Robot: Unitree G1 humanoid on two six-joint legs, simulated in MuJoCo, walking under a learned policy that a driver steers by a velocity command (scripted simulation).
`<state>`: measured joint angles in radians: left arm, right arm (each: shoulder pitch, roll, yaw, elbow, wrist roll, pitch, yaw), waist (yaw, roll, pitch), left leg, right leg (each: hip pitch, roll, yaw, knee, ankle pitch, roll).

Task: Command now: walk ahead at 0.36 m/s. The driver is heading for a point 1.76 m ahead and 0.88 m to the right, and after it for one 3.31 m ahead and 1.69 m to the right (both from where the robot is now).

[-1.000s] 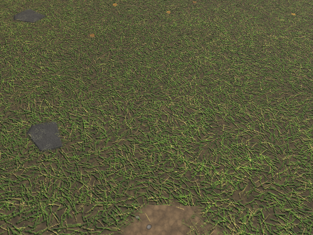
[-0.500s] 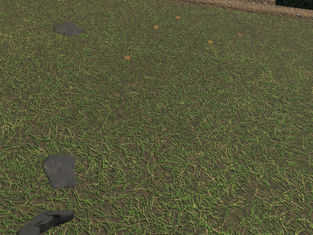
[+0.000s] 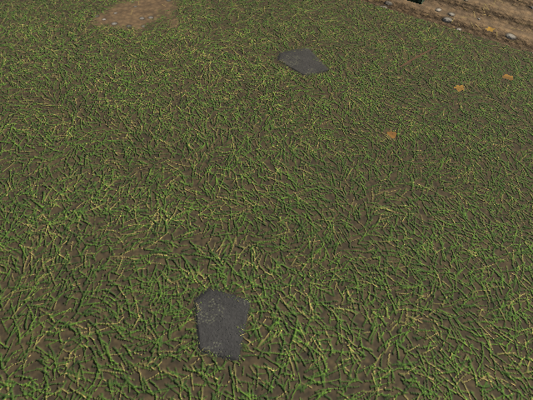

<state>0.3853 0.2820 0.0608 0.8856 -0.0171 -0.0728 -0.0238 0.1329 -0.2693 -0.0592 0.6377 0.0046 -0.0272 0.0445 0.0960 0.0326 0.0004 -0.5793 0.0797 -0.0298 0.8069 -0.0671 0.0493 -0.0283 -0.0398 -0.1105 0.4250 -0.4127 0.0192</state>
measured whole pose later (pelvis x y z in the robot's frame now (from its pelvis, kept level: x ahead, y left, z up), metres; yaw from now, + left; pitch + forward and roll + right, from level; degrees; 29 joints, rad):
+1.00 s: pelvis +0.31 -0.01 -0.17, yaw -33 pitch +3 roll +0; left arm 0.19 0.29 0.07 0.66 -0.01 0.07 0.04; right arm 0.13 -0.24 -0.07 0.65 -0.02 -0.01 -0.02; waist 0.03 -0.03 -0.02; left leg -0.40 -0.03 -0.08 0.59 -0.24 -0.02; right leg -0.43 0.16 0.25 0.74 -0.43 -0.02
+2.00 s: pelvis +0.36 -0.05 -0.16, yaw -46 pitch -1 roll +0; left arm 0.22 0.21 0.06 0.86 0.00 0.05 0.01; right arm 0.24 -0.23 -0.05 0.82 -0.01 0.00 -0.01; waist -0.01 0.01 0.02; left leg -0.19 0.05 0.01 0.54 -0.33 -0.05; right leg -0.17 0.03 0.05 0.54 -0.35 -0.01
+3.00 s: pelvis +0.36 -0.04 -0.16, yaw -45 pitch -2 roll +0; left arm 0.33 0.16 0.06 1.10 -0.02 0.03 0.05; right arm 0.35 -0.17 -0.05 1.05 0.02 0.02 -0.06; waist 0.00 0.01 0.02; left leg -0.21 0.04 0.00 0.60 -0.41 -0.02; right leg -0.18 0.01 0.04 0.58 -0.39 -0.01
